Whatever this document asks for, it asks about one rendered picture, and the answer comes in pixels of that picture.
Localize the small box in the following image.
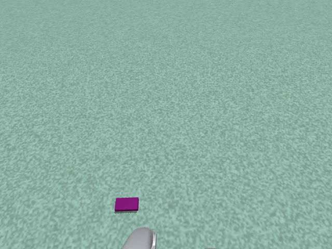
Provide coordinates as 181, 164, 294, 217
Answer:
115, 197, 139, 212

